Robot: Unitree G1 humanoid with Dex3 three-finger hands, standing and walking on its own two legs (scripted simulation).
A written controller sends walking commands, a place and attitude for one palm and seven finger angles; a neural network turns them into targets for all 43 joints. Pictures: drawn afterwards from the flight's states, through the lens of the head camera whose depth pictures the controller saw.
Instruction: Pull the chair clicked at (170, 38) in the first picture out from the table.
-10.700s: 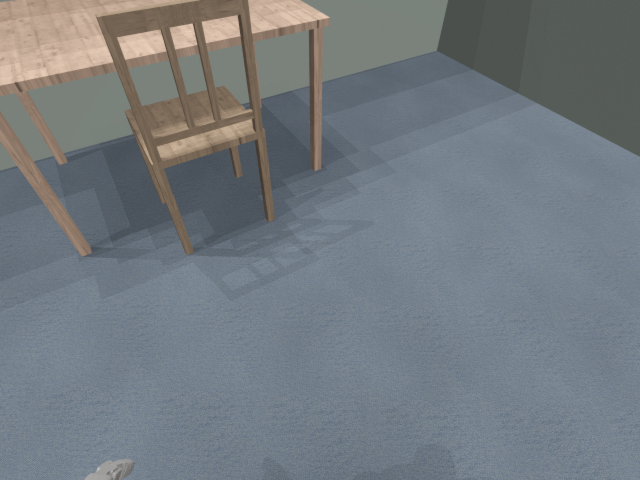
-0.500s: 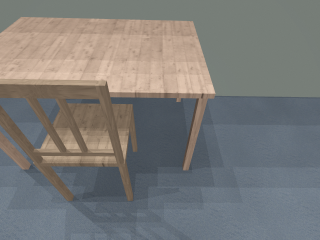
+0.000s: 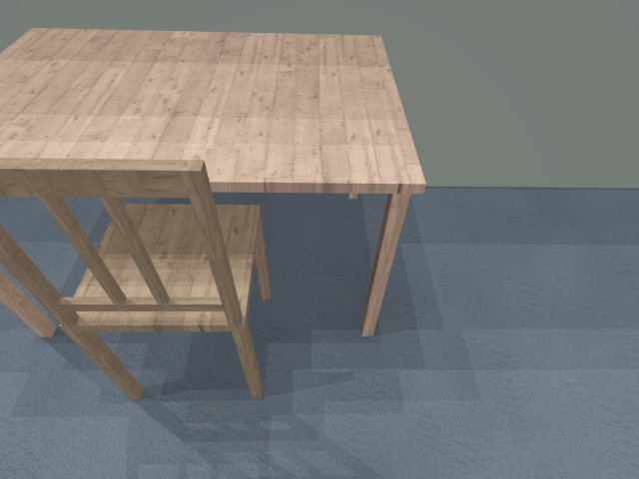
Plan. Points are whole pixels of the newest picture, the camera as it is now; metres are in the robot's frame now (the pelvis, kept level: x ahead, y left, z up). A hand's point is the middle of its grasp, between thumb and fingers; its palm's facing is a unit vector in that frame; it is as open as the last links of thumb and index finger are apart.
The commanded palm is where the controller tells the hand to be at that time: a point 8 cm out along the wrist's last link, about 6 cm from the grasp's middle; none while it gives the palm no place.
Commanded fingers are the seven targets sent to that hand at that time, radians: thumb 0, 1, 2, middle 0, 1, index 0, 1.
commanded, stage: look again from close up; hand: left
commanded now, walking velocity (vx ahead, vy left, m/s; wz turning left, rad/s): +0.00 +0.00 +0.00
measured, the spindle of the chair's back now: (89, 255) +0.48 +0.44 -0.07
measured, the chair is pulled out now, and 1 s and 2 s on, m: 0.00 0.00 0.00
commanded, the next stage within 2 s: shuffle to correct the standing spot in 0.06 s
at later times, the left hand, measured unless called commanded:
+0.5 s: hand out of the picture +0.00 +0.15 -0.18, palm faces +0.06 -0.99 -0.16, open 7.4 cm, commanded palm none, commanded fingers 0.00 0.90 0.90 -0.20 -0.30 -0.20 -0.30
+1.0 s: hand out of the picture +0.09 +0.19 -0.19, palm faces -0.01 -0.97 -0.25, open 7.4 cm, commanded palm none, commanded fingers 0.00 0.90 0.90 -0.20 -0.30 -0.20 -0.30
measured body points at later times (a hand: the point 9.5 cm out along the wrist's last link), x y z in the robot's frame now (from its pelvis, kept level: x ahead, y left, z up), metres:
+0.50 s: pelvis +0.05 +0.00 -0.01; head +0.05 +0.00 +0.44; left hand -0.01 +0.21 -0.17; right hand +0.01 -0.22 -0.17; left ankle +0.02 +0.09 -0.74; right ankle +0.02 -0.13 -0.74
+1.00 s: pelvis +0.02 +0.00 -0.01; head +0.06 +0.01 +0.44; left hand +0.09 +0.24 -0.17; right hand +0.07 -0.24 -0.15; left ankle +0.03 +0.09 -0.74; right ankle +0.02 -0.13 -0.74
